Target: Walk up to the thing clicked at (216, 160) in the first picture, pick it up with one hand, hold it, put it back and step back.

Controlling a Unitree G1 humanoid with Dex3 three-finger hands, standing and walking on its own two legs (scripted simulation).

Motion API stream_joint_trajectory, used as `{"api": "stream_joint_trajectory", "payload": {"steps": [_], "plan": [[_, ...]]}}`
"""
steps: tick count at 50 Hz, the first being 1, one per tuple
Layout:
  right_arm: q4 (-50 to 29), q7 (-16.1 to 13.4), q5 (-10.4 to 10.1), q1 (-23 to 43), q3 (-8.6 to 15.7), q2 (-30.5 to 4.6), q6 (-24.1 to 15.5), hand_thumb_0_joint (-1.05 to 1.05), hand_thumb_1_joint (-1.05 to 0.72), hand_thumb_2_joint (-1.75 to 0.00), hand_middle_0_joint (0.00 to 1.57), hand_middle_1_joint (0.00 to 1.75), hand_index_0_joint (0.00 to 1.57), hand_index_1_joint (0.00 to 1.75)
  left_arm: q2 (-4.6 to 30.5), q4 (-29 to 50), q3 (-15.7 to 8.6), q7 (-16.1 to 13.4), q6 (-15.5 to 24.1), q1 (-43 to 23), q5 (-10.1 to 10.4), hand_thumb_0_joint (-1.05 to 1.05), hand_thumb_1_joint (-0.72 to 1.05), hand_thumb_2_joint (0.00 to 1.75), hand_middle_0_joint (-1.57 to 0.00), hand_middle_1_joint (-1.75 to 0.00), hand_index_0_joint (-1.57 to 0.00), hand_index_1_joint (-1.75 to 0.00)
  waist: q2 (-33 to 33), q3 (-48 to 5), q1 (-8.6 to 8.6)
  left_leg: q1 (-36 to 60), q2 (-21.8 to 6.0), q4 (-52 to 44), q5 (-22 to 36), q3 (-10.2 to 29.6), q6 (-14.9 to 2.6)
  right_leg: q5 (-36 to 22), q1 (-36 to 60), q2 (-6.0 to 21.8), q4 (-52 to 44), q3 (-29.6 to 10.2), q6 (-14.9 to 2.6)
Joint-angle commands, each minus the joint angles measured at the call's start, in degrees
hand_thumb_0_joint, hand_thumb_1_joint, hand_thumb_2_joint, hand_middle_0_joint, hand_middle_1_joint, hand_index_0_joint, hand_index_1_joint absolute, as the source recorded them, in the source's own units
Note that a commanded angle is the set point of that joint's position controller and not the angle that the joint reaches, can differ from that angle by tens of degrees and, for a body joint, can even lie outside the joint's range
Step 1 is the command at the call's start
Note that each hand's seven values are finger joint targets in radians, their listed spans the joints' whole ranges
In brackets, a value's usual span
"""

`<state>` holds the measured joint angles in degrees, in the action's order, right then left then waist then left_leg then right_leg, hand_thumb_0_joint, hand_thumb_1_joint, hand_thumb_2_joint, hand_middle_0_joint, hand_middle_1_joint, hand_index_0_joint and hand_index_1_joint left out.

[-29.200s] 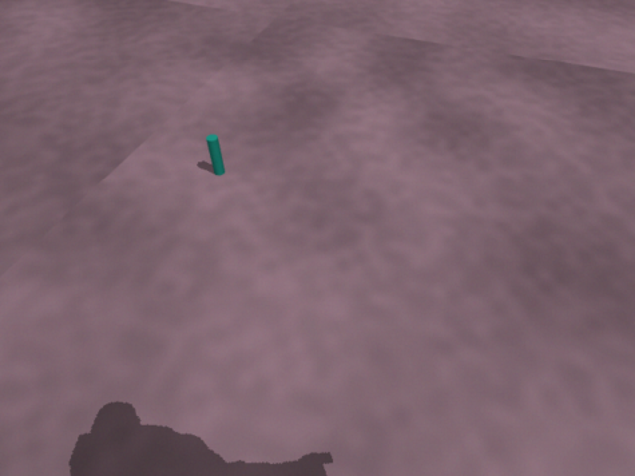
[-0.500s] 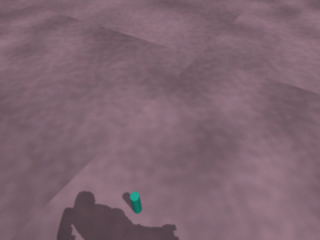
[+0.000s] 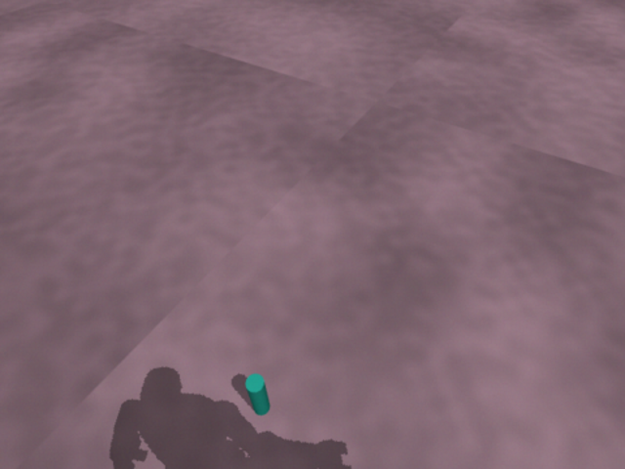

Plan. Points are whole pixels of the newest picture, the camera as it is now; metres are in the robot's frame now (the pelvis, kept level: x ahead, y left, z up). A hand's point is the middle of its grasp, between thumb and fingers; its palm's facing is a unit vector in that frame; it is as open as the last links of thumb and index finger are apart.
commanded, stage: stand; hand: left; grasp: from the side
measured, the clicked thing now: (258, 395) +0.44 +0.17 -0.68
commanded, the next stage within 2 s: step back in 0.90 s
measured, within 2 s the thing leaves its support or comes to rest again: neither
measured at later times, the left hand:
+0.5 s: hand out of the picture +0.08 +0.24 -0.15, palm faces -0.01 -0.94 -0.34, open 7.4 cm
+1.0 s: hand out of the picture +0.09 +0.25 -0.16, palm faces +0.00 -0.94 -0.35, open 7.4 cm
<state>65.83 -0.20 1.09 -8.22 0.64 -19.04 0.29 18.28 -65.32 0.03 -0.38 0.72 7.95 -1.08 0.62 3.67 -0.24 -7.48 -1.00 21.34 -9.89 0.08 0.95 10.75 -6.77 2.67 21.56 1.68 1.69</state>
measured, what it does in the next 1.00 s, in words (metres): stands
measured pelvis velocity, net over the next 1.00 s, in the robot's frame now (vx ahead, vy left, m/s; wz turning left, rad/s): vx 0.01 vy -0.01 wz -0.01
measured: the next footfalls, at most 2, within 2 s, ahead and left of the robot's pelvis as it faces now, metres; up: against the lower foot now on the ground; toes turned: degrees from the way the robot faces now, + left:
right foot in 1.60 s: -0.06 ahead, -0.09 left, +0.00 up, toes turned -1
left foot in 1.96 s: -0.16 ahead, +0.16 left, +0.00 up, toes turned -4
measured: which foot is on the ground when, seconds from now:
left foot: down 0.00-1.00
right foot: down 0.00-1.00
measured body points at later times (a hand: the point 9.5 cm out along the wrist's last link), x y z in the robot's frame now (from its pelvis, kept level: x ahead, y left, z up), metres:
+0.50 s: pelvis +0.02 +0.00 +0.00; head +0.02 -0.01 +0.45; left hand +0.09 +0.29 -0.13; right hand +0.08 -0.30 -0.14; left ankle +0.02 +0.13 -0.75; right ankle +0.01 -0.14 -0.75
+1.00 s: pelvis +0.01 -0.01 +0.00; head +0.04 -0.01 +0.45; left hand +0.09 +0.30 -0.13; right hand +0.09 -0.31 -0.14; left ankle +0.02 +0.13 -0.74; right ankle +0.01 -0.14 -0.75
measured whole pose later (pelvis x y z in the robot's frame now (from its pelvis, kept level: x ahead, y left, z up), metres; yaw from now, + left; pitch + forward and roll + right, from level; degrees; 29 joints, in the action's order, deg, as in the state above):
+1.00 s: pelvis +0.01 -0.01 +0.00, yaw +0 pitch -2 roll +0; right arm 63.2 0.4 0.0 -4.6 1.4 -20.6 1.2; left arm 19.7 -62.3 -2.4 0.0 0.0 5.5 0.3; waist 1.0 6.3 0.3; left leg -10.6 -2.3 25.1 -12.2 0.2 1.4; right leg 12.2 -9.2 1.4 23.7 1.7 0.7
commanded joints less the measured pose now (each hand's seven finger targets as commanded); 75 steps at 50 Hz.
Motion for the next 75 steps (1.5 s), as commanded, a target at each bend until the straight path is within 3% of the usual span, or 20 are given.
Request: {"api": "stream_joint_trajectory", "payload": {"steps": [1, 15, 23, 29, 37, 44, 45, 49, 51, 53, 55, 57, 58, 59, 60, 62, 63, 66, 71, 75], "plan": [[-3.09, -0.58, -0.20, 2.80, 2.09, -11.47, -1.54, 0.00, -0.90, -0.90, 0.20, 0.30, 0.20, 0.30, 11.97, 2.58, -2.15, -0.87, 0.99, -2.23, 0.13, 0.00, 0.90, 0.90, -0.20, -0.30, -0.20, -0.30, -0.78, -2.69, -0.04, -0.47, -5.62, -5.22, 4.73, 4.93, -1.78, -3.08, 0.00, 4.85, -4.86, -4.41, -1.95], [-2.67, -0.56, -0.17, 3.77, 2.13, -11.56, -1.60, 0.00, -0.90, -0.90, 0.20, 0.30, 0.20, 0.30, 12.10, 2.30, -2.40, -0.63, 0.82, -3.45, 0.14, 0.00, 0.90, 0.90, -0.20, -0.30, -0.20, -0.30, -1.23, -1.72, 0.11, -0.11, -5.78, -6.58, 2.90, 4.61, -1.39, -1.95, -0.54, 4.77, -6.00, -4.24, -1.86], [-2.83, -0.62, -0.25, 4.29, 2.08, -11.69, -1.78, 0.00, -0.90, -0.90, 0.20, 0.30, 0.20, 0.30, 12.31, 2.67, -2.51, -0.70, 1.09, -3.92, 0.36, 0.00, 0.90, 0.90, -0.20, -0.30, -0.20, -0.30, -0.40, -6.09, 0.15, 3.19, -6.58, -4.83, 11.50, 3.90, -1.54, -10.94, 2.38, 5.42, -4.77, -4.29, -1.99], [-2.83, -0.68, -0.18, 4.17, 2.08, -11.91, -1.68, 0.00, -0.90, -0.90, 0.20, 0.30, 0.20, 0.30, 12.76, 2.90, -2.61, -0.72, 1.03, -4.25, 0.28, 0.00, 0.90, 0.90, -0.20, -0.30, -0.20, -0.30, -0.88, -5.70, 0.43, 3.50, -6.64, -5.00, 11.51, 3.46, -1.32, -11.33, 1.85, 5.43, -4.90, -4.41, -1.96], [-2.82, -0.45, -0.17, 4.29, 2.11, -11.97, -1.39, 0.00, -0.90, -0.90, 0.20, 0.30, 0.20, 0.30, 12.98, 2.86, -2.75, -0.56, 0.84, -4.22, 0.18, 0.00, 0.90, 0.90, -0.20, -0.30, -0.20, -0.30, -0.41, -2.11, 0.49, 0.44, -6.09, -6.69, 2.27, 3.71, -1.24, -2.60, 0.12, 4.97, -6.67, -4.80, -2.10], [-3.02, -0.41, -0.28, 4.61, 2.16, -12.01, -1.63, 0.00, -0.90, -0.90, 0.20, 0.30, 0.20, 0.30, 12.89, 3.07, -2.73, -0.44, 1.04, -3.81, 0.35, 0.00, 0.90, 0.90, -0.20, -0.30, -0.20, -0.30, -0.60, -4.19, 0.28, 2.23, -6.61, -5.99, 6.58, 3.74, -1.33, -6.30, 1.34, 5.17, -6.03, -4.80, -2.34], [-4.63, -0.06, -0.68, 6.43, 3.37, -15.42, -0.63, 0.00, -0.90, -0.90, 0.20, 0.30, 0.20, 0.30, 17.48, 4.37, -5.51, -0.58, 0.39, -3.78, 1.53, 0.00, 0.90, 0.90, -0.20, -0.30, -0.20, -0.30, -1.49, 1.99, 0.13, -2.58, -5.25, 0.59, 14.35, 4.33, -2.86, -16.27, -3.78, 4.49, -1.58, -5.74, -2.92], [-6.97, 0.09, -1.55, 3.91, 3.82, -13.78, 0.35, 0.00, -0.90, -0.90, 0.20, 0.30, 0.20, 0.30, 17.40, 7.52, -6.24, -0.92, -0.25, -3.51, 1.64, 0.00, 0.90, 0.90, -0.20, -0.30, -0.20, -0.30, -3.33, -5.10, 0.87, -1.90, -2.73, 9.71, 14.51, 1.47, -3.10, -21.51, -2.51, 7.21, 0.75, -7.40, -7.06], [-7.87, 0.11, -1.53, 2.47, 4.09, -13.22, 0.95, 0.00, -0.90, -0.90, 0.20, 0.30, 0.20, 0.30, 17.91, 9.65, -6.60, -0.95, -0.69, -5.12, 1.23, 0.00, 0.90, 0.90, -0.20, -0.30, -0.20, -0.30, -5.56, -7.47, 1.34, -3.04, -0.39, 14.19, 8.05, 0.05, -2.65, -20.94, -2.61, 10.39, 0.34, -9.90, -10.09], [-8.81, 0.29, -1.25, 1.21, 4.68, -13.27, 1.69, 0.00, -0.90, -0.90, 0.20, 0.30, 0.20, 0.30, 18.80, 12.02, -6.84, -1.03, -1.13, -7.44, 0.48, 0.00, 0.90, 0.90, -0.20, -0.30, -0.20, -0.30, -9.15, -7.99, 1.33, -3.43, 2.24, 21.96, -5.52, -0.10, -2.87, -20.54, -6.37, 14.38, 0.52, -12.71, -13.48], [-9.61, 0.70, -1.00, -1.92, 4.89, -12.98, 2.14, 0.00, -0.90, -0.90, 0.20, 0.30, 0.20, 0.30, 19.12, 14.28, -6.95, -0.90, -1.54, -9.63, -0.36, 0.00, 0.90, 0.90, -0.20, -0.30, -0.20, -0.30, -12.82, -7.93, 2.35, -3.73, 2.28, 24.01, -15.17, 1.06, -3.81, -18.89, -9.48, 16.05, 2.67, -12.96, -14.67], [-9.71, 0.97, -0.91, -4.72, 5.34, -13.56, 2.00, 0.00, -0.90, -0.90, 0.20, 0.30, 0.20, 0.30, 18.42, 15.93, -6.63, -0.89, -2.11, -12.28, -0.15, 0.00, 0.90, 0.90, -0.20, -0.30, -0.20, -0.30, -11.90, -6.84, 3.96, -2.02, 0.57, 20.15, -6.71, 2.10, -4.40, -14.04, -12.80, 13.15, 6.96, -9.69, -11.59], [-10.09, 0.86, -0.68, -4.28, 5.42, -14.50, 1.63, 0.00, -0.90, -0.90, 0.20, 0.30, 0.20, 0.30, 16.68, 16.23, -6.25, -0.92, -2.48, -12.02, 0.18, 0.00, 0.90, 0.90, -0.20, -0.30, -0.20, -0.30, -6.22, -5.47, 3.84, -4.82, -2.71, 12.47, 6.60, 4.98, -5.06, -8.94, -11.70, 7.84, 13.46, -6.07, -8.52], [-11.18, 0.66, -0.18, -2.12, 5.96, -18.07, 1.12, 0.00, -0.90, -0.90, 0.20, 0.30, 0.20, 0.30, 13.74, 16.63, -5.68, -1.06, -2.91, -10.50, 0.96, 0.00, 0.90, 0.90, -0.20, -0.30, -0.20, -0.30, 6.21, -3.37, 3.08, -7.39, -11.05, 1.13, 20.39, 16.09, -6.83, 1.11, -13.75, -2.20, 24.22, -2.65, -4.39], [-11.59, 0.30, 0.22, -1.85, 6.54, -20.68, 0.54, 0.00, -0.90, -0.90, 0.20, 0.30, 0.20, 0.30, 12.36, 16.48, -5.65, -1.59, -3.44, -8.41, 0.90, 0.00, 0.90, 0.90, -0.20, -0.30, -0.20, -0.30, 10.13, -3.67, 2.32, -2.21, -16.05, -1.74, 28.01, 24.83, -9.38, 22.30, -19.84, -8.54, 31.29, -6.75, -3.96], [-13.23, -0.45, 0.74, -1.14, 6.68, -20.83, 0.00, 0.00, -0.90, -0.90, 0.20, 0.30, 0.20, 0.30, 12.49, 15.80, -5.55, -2.16, -3.87, -4.91, 0.69, 0.00, 0.90, 0.90, -0.20, -0.30, -0.20, -0.30, 8.18, -5.40, 1.82, -1.29, -17.70, 1.34, 35.56, 24.48, -11.15, 25.97, -21.26, -8.61, 41.55, -12.07, -3.94], [-14.21, -0.82, 0.61, 0.77, 6.56, -20.08, 0.05, 0.00, -0.90, -0.90, 0.20, 0.30, 0.20, 0.30, 13.07, 15.37, -5.77, -2.35, -3.90, -4.97, 0.80, 0.00, 0.90, 0.90, -0.20, -0.30, -0.20, -0.30, 8.61, -5.51, 1.37, -2.15, -17.15, 1.45, 33.13, 22.33, -11.33, 24.27, -20.88, -8.48, 43.99, -13.86, -4.12], [-16.54, -1.57, 1.01, 4.79, 5.99, -16.91, -0.26, 0.00, -0.90, -0.90, 0.20, 0.30, 0.20, 0.30, 14.24, 15.02, -5.72, -2.08, -4.04, -1.06, 1.28, 0.00, 0.90, 0.90, -0.20, -0.30, -0.20, -0.30, 8.37, -6.70, -1.45, 1.41, -10.72, 5.22, 29.53, 12.16, -9.41, 17.26, -22.81, -8.07, 46.77, -13.31, -3.39], [-17.04, -2.19, 0.25, -2.26, 6.29, -15.48, -0.09, 0.00, -0.90, -0.90, 0.20, 0.30, 0.20, 0.30, 13.69, 18.20, -6.11, -1.77, -2.80, -3.18, 0.33, 0.00, 0.90, 0.90, -0.20, -0.30, -0.20, -0.30, 6.43, -8.72, 2.61, 12.13, -13.67, 8.68, 33.14, 13.97, -14.79, 18.67, -24.23, -5.91, 36.63, -10.46, -0.44], [-18.25, -1.98, 0.20, -1.62, 6.26, -16.63, 0.35, 0.00, -0.90, -0.90, 0.20, 0.30, 0.20, 0.30, 13.40, 18.57, -6.55, -1.23, -2.25, -1.89, 0.24, 0.00, 0.90, 0.90, -0.20, -0.30, -0.20, -0.30, 7.14, -7.50, 2.61, 6.50, -12.79, 9.39, 28.71, 11.67, -13.94, 17.15, -16.92, -4.01, 23.77, -5.90, -1.06]]}}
